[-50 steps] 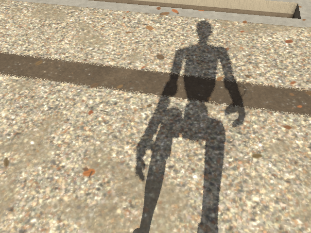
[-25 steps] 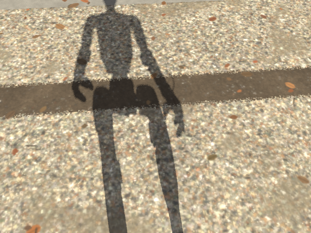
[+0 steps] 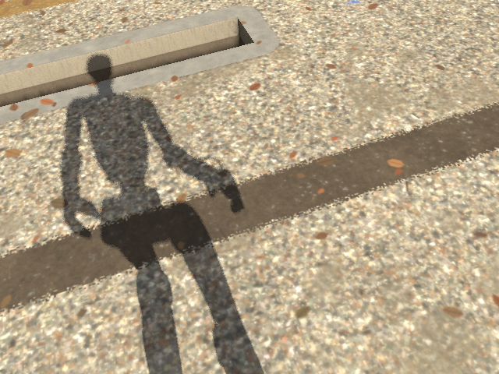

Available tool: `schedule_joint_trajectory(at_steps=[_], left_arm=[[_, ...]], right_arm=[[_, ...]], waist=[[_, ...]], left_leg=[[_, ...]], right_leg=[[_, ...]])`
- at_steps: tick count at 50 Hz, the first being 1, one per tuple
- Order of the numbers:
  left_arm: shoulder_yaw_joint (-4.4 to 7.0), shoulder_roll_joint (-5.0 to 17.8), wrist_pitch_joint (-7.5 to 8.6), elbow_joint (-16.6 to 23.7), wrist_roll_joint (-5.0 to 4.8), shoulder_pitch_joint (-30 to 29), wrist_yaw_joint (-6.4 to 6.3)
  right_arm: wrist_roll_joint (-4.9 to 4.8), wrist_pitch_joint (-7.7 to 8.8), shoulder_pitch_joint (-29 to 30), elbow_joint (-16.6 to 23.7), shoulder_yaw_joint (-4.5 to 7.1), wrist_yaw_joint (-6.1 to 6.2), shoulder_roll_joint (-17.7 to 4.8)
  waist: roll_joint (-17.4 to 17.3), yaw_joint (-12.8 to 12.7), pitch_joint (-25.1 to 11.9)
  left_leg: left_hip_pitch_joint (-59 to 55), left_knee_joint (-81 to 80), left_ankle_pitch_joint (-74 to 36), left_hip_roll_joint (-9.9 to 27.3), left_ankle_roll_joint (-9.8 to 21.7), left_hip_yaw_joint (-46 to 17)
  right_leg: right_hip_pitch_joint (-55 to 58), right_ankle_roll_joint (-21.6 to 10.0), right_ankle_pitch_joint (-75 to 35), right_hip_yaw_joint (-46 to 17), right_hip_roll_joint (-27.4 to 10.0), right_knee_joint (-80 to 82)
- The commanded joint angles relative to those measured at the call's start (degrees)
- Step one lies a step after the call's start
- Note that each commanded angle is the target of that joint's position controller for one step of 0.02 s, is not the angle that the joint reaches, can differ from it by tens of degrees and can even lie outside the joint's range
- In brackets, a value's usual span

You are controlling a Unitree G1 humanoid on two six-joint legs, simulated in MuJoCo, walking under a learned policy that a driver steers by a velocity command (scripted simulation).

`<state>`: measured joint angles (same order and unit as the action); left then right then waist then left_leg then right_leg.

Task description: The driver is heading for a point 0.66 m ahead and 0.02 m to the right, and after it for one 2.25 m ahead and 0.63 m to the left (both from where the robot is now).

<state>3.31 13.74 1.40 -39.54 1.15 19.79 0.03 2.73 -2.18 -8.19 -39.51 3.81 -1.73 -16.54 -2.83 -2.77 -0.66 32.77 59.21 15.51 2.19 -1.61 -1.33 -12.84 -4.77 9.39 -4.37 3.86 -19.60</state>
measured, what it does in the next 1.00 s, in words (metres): walks ahead: left foot, then right foot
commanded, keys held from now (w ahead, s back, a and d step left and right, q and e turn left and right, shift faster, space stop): w+e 0.20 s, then w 0.70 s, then w+q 0.10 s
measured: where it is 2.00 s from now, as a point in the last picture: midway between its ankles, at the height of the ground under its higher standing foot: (296, 210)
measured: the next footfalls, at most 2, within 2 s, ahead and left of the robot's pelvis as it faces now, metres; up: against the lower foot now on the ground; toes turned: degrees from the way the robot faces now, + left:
left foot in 0.20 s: +0.16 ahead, +0.15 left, +0.00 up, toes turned -9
right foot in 0.66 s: +0.43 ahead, -0.10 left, +0.00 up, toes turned -15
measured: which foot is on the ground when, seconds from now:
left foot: up 0.00-0.18, down 0.20-0.68, up 0.70-1.00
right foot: down 0.00-0.18, up 0.20-0.64, down 0.66-1.00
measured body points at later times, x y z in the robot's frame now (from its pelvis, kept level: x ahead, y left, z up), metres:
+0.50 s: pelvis +0.20 +0.05 +0.00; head +0.22 +0.07 +0.45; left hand +0.43 +0.24 -0.11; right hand +0.13 -0.20 -0.12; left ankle +0.12 +0.15 -0.75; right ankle +0.25 -0.10 -0.68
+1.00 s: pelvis +0.47 -0.04 +0.00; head +0.49 -0.05 +0.45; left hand +0.51 +0.22 -0.13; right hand +0.56 -0.31 -0.12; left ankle +0.63 +0.08 -0.69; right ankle +0.39 -0.09 -0.75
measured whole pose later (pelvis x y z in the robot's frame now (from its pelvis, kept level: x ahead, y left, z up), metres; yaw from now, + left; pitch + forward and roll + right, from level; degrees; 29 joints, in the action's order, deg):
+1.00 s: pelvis +0.47 -0.04 +0.00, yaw -12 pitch +1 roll -1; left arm 2.5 12.7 5.1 -51.0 0.8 25.2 0.9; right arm 1.9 1.4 -9.3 -44.1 2.5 -2.4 -14.2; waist -2.6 -1.9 0.7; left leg 38.7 49.3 4.5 6.1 0.9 0.4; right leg -1.0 -5.3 12.1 4.5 5.4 -11.5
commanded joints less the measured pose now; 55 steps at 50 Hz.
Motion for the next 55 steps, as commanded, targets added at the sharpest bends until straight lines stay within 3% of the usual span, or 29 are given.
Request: schedule_joint_trajectory(at_steps=[1,4,6,8,9,10,11,12,13,14,16,20,23,25,28,30,32,33,34,35,36,37,38,40,42,44,47,52,55], left_arm=[[2.94,9.64,1.82,2.7,0.44,0.2,-0.16],[3.5,10.75,1.78,2.27,0.0,0.08,0.79],[3.93,10.96,1.72,2.34,0.06,-1.2,1.12],[4.44,11.25,1.31,3.46,-0.34,-5.69,1.22],[3.96,9.21,1.25,3.38,-0.51,-5.83,1.2],[2.54,3.85,1.61,3.84,-0.67,-4.82,1.23],[1.38,-0.02,1.83,5.76,-1.04,-3.51,1.19],[1.91,3.34,1.43,4.94,0.17,-0.51,1.15],[2.32,4.93,1.26,3.8,1.0,-1.14,1.45],[2.54,5.54,1.4,2.72,1.04,-2.74,2.28],[2.83,5.71,1.23,2.0,1.09,-5.18,3.47],[1.8,3.45,0.6,2.36,1.19,-8.17,3.48],[0.73,2.44,0.5,4.28,1.45,-15.68,3.3],[-0.28,0.83,0.72,5.41,0.75,-19.77,3.59],[-1.04,0.47,0.95,6.71,0.37,-23.13,3.93],[-0.75,1.28,1.21,6.71,0.29,-22.27,3.03],[0.38,3.76,1.66,3.67,0.88,-12.18,1.98],[1.25,5.56,2.21,0.79,1.66,-3.28,1.18],[2.41,10.07,2.45,-0.71,2.87,5.68,0.26],[3.21,14.2,2.32,-1.27,2.48,7.41,0.11],[2.63,10.52,1.91,-1.35,0.02,4.94,0.19],[1.66,7.52,2.14,-1.53,-0.29,0.19,0.18],[1.04,5.36,2.59,-1.79,0.03,-1.98,0.49],[0.29,3.17,3.31,-2.84,-0.09,-3.43,0.43],[0.35,3.69,4.27,-4.36,-0.14,-1.42,0.48],[0.6,4.75,4.75,-5.81,-0.54,0.33,0.59],[0.46,4.99,4.72,-7.14,-0.51,2.37,0.85],[0.33,6.02,5.03,-9.4,-0.13,5.72,0.48],[0.25,6.49,4.6,-10.79,0.05,6.87,-0.4]], right_arm=[[-0.66,1.9,4.97,5.1,0.12,-0.42,-1.92],[-1.25,2.39,6.22,5.88,0.04,-0.28,-2.27],[-1.42,2.4,3.96,6.11,0.0,0.24,-2.54],[-2.23,2.77,-3.39,4.66,0.38,1.0,-2.74],[-1.87,3.26,-8.72,3.35,0.82,1.6,-3.5],[-0.61,4.3,-14.36,3.32,1.72,2.31,-7.5],[0.4,4.74,-14.43,4.58,2.35,2.67,-13.54],[0.19,4.81,-10.69,4.45,2.71,2.48,-13.28],[-0.7,5.09,-7.02,4.31,1.33,1.86,-7.96],[-1.22,5.66,-5.57,3.82,0.56,1.4,-4.69],[-0.99,7.11,-8.46,2.2,-0.29,1.99,-2.16],[-1.44,9.04,-14.96,-1.27,-0.21,2.51,-2.75],[-2.27,8.75,-17.6,-3.08,-0.45,3.04,-1.83],[-2.0,8.38,-19.23,-4.47,-0.49,3.05,-1.87],[-1.61,8.03,-20.97,-6.76,-0.05,2.69,-4.11],[-1.94,7.87,-21.07,-8.31,0.32,2.71,-5.56],[-2.42,7.4,-21.18,-9.74,0.49,2.7,-6.81],[-2.71,7.11,-20.56,-9.67,0.26,2.77,-6.45],[-3.21,7.12,-19.26,-7.02,-0.7,2.67,-3.53],[-3.89,6.85,-23.67,-5.31,-1.36,2.59,0.42],[-2.27,6.59,-19.56,-5.63,0.1,2.92,-4.66],[-2.36,6.91,-15.6,-4.62,-0.14,2.54,-3.63],[-2.26,7.01,-14.07,-4.65,-0.33,2.11,-2.83],[-0.79,5.44,-15.38,-5.65,-0.48,1.03,-1.42],[-0.22,4.28,-15.17,-5.77,-0.62,0.01,-0.03],[-0.1,3.93,-10.99,-4.47,-0.61,-0.46,0.05],[-0.66,3.91,-3.09,-2.12,-0.94,-0.82,0.25],[-1.48,4.24,5.9,0.26,-1.69,-1.22,0.86],[-1.09,4.34,8.56,1.57,-1.58,-1.2,0.37]], waist=[[9.23,0.17,-0.48],[11.0,0.21,0.38],[11.8,1.71,1.76],[9.86,6.45,0.72],[6.29,8.77,-0.94],[-5.51,10.73,-3.86],[-14.96,8.2,-4.61],[-12.66,4.47,-1.1],[-7.1,1.86,3.65],[-3.92,1.62,5.41],[-5.31,3.53,4.4],[-3.46,3.84,1.41],[-3.67,5.38,3.19],[-4.1,6.7,4.36],[-3.34,7.31,5.39],[-2.99,5.71,5.02],[-2.7,0.63,-0.86],[-1.47,-3.31,-6.35],[4.42,-6.79,-13.82],[17.24,-3.55,-19.1],[8.91,-3.31,-15.38],[6.56,-0.74,-6.59],[5.07,0.55,-2.62],[6.12,3.96,0.17],[6.16,4.65,0.98],[6.11,4.43,2.79],[5.45,3.01,4.38],[5.88,0.49,5.7],[5.7,0.1,6.24]], left_leg=[[7.2,-7.02,-1.28,0.12,0.36,-0.68],[-0.97,-13.78,1.3,-1.42,0.54,0.24],[-8.09,-19.32,4.76,-1.87,1.22,0.25],[-22.37,-28.04,0.63,-2.97,1.93,1.74],[-31.05,-31.29,0.18,-3.25,1.8,1.51],[-37.55,-39.44,14.36,8.45,2.82,-12.61],[-38.72,-51.49,34.67,21.37,5.89,-37.28],[-30.39,-55.74,41.92,22.89,10.45,-46.9],[-25.68,-54.27,38.66,20.31,11.27,-40.37],[-23.35,-52.73,27.83,15.59,9.87,-28.88],[-25.42,-51.35,9.12,9.83,7.86,-15.11],[-32.2,-49.17,-10.42,9.72,10.23,-9.66],[-34.59,-50.23,-16.31,9.21,11.5,-6.83],[-33.9,-50.24,-20.59,8.41,11.43,-4.48],[-33.65,-49.86,-26.28,9.44,11.12,-2.95],[-34.79,-46.15,-40.91,10.55,10.51,-1.66],[-35.65,-33.58,-57.62,9.86,9.05,1.0],[-29.75,-23.02,-52.47,7.96,7.86,2.79],[-15.89,-6.33,-31.25,4.62,6.52,4.7],[0.1,13.2,13.26,-5.55,4.8,4.36],[3.63,16.47,10.32,-2.98,5.66,-2.01],[4.56,14.85,4.83,-0.61,5.75,-2.01],[3.68,11.68,2.58,1.08,5.67,-1.19],[-0.62,7.35,1.02,2.94,4.7,-0.73],[-1.12,5.47,0.31,3.04,3.66,0.33],[2.52,2.62,-2.93,4.05,2.6,1.36],[6.71,-5.43,-9.86,4.46,1.88,2.15],[3.36,-19.5,-18.05,1.45,4.15,3.78],[2.84,-24.21,-15.69,0.1,6.38,5.31]], right_leg=[[7.08,-10.69,12.5,-18.01,-13.84,9.15],[0.48,-9.82,14.72,-17.86,-12.27,7.62],[-5.17,-8.88,18.3,-18.53,-11.28,5.78],[-13.23,-6.26,20.02,-19.59,-9.7,1.0],[-17.6,-4.3,21.19,-17.57,-6.43,-5.46],[-22.24,-1.68,22.53,-10.04,-0.4,-23.15],[-31.33,0.2,24.83,-2.39,4.77,-38.25],[-32.83,0.0,19.94,-3.11,1.35,-46.61],[-31.94,-0.27,14.11,-3.55,-1.29,-48.9],[-30.11,0.46,9.9,-3.13,-2.56,-47.06],[-28.57,2.11,5.29,-2.45,-2.53,-44.72],[-31.14,3.97,2.43,-0.9,-1.46,-42.83],[-33.5,5.54,0.42,3.74,-4.29,-34.42],[-30.17,5.65,-1.51,6.41,-4.97,-26.45],[-23.18,3.12,-0.3,9.72,-4.2,-16.74],[-17.25,0.38,0.07,10.76,-2.53,-13.02],[-4.27,-2.79,-0.72,11.58,0.54,-8.83],[9.22,-4.51,-2.9,9.79,-0.62,-7.42],[25.17,-7.87,6.4,-4.39,-13.3,-6.91],[33.88,-14.62,3.62,-32.25,-28.8,-1.18],[28.71,-14.01,1.1,-32.91,-26.51,1.53],[20.46,-12.49,-2.43,-23.16,-23.99,2.66],[14.59,-10.72,-5.87,-16.91,-20.76,4.62],[6.9,-7.75,-8.09,-9.67,-16.0,7.74],[4.2,-8.05,-11.23,-7.05,-15.33,9.73],[3.75,-8.47,-11.82,-4.89,-14.88,12.13],[5.54,-7.43,-13.72,-0.71,-13.62,13.67],[9.45,-4.74,-20.92,6.28,-14.11,14.01],[15.96,-3.69,-27.23,8.58,-16.1,11.33]])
